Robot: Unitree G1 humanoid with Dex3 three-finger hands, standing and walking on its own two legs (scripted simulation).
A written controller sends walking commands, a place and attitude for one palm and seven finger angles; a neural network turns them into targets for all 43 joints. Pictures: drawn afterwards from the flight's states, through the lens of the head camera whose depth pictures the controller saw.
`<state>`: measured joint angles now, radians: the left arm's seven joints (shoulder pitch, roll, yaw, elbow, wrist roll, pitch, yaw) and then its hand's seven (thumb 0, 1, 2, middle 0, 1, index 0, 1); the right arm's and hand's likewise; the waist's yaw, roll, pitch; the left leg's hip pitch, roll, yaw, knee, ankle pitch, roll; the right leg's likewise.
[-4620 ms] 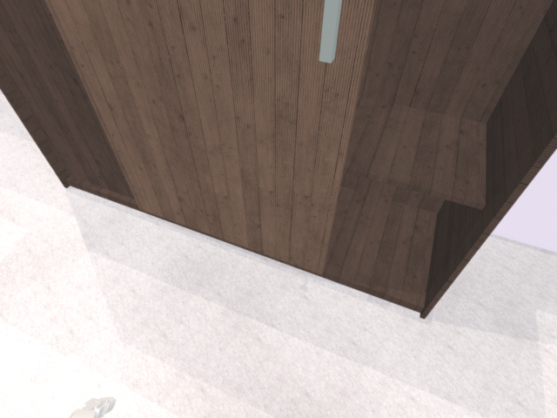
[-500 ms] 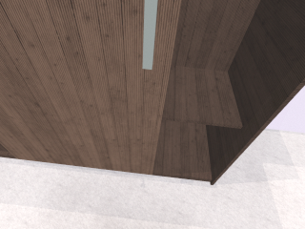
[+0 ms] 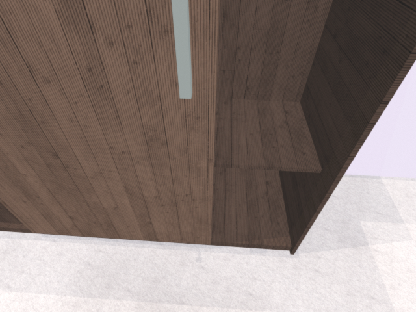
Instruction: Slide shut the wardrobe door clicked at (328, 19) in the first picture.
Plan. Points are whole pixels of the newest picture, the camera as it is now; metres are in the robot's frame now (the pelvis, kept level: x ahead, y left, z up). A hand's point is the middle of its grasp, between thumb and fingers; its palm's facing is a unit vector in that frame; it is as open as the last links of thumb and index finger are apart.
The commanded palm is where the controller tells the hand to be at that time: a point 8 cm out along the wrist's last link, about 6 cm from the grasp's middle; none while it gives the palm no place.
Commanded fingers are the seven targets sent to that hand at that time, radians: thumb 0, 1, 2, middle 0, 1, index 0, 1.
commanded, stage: come to a stop and stand still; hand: left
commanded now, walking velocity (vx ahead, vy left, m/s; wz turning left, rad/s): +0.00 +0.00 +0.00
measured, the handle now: (184, 42) +0.55 +0.08 +0.27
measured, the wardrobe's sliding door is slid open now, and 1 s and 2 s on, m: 0.40 0.40 0.40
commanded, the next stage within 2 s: look again from close up in 0.38 s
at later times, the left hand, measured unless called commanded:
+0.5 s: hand out of the picture -0.03 +0.16 -0.18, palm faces +0.02 -0.98 -0.17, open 7.4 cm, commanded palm none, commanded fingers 0.00 0.90 0.90 -0.20 -0.30 -0.20 -0.30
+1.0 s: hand out of the picture +0.03 +0.20 -0.18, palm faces +0.01 -0.98 -0.19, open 7.3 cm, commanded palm none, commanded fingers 0.00 0.90 0.90 -0.20 -0.30 -0.20 -0.30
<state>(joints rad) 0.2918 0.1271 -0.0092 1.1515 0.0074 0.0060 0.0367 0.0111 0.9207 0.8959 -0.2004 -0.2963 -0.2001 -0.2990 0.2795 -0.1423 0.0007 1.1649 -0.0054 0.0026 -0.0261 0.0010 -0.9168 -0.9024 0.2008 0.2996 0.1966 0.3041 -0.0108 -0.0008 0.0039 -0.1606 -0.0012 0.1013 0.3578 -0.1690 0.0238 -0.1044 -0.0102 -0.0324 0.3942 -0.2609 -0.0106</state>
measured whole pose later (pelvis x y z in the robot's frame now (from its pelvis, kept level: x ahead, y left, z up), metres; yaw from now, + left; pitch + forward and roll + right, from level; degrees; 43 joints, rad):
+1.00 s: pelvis +0.02 +0.02 -0.01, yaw +0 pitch +0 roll +0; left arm 0.29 0.17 -0.01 1.08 0.01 -0.01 0.03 0.01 0.91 0.90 -0.20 -0.30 -0.20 -0.30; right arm 0.25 -0.17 0.02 1.10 -0.01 -0.03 -0.02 0.00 -0.92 -0.90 0.20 0.30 0.20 0.30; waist 0.00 -0.02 0.01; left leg -0.23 -0.02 0.11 0.48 -0.26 0.06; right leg -0.16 -0.04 -0.02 0.48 -0.33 0.02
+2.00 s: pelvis +0.09 -0.02 -0.01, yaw -2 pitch +1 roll +0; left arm 0.44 0.09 -0.01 1.14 0.02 -0.03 0.03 0.00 0.91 0.90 -0.20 -0.30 -0.20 -0.30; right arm 0.20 -0.16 -0.01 1.09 -0.01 -0.02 -0.03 0.01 -0.93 -0.90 0.20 0.30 0.20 0.30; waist 0.03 -0.02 0.04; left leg -0.40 0.02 0.10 0.68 -0.30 0.01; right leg -0.07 0.04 -0.07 0.45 -0.39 -0.06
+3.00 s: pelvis +0.11 -0.04 -0.01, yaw -1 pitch +0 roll +0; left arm 0.28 0.19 -0.02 1.05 0.01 -0.01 0.03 0.01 0.91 0.90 -0.20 -0.30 -0.20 -0.30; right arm 0.28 -0.15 0.02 1.10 -0.01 -0.02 -0.01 0.00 -0.91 -0.90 0.20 0.30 0.20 0.30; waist -0.01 -0.02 0.02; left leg -0.26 0.01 0.07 0.48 -0.23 0.02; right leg -0.15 -0.01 -0.04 0.46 -0.32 0.00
